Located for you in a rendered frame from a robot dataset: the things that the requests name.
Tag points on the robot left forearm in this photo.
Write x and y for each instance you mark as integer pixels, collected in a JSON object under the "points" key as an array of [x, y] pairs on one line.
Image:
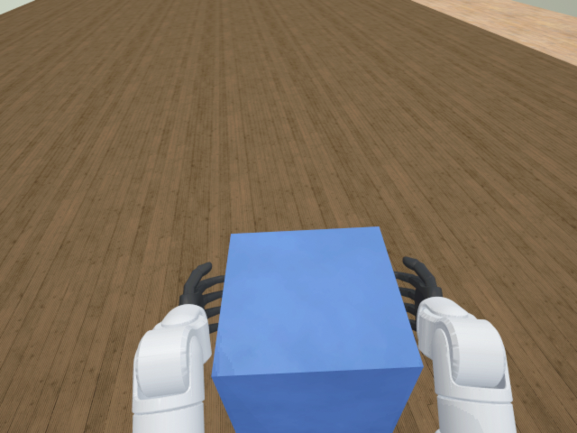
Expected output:
{"points": [[168, 373]]}

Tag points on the left robot hand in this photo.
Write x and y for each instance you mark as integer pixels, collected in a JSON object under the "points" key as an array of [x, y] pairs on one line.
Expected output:
{"points": [[194, 287]]}

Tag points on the carton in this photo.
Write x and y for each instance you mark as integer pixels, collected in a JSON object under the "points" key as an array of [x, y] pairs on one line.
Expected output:
{"points": [[313, 335]]}

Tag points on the right robot hand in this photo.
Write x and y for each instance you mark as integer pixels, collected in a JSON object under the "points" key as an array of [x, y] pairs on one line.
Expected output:
{"points": [[425, 286]]}

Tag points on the robot right forearm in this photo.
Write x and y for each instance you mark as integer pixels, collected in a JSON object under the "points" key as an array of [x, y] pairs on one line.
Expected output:
{"points": [[470, 369]]}

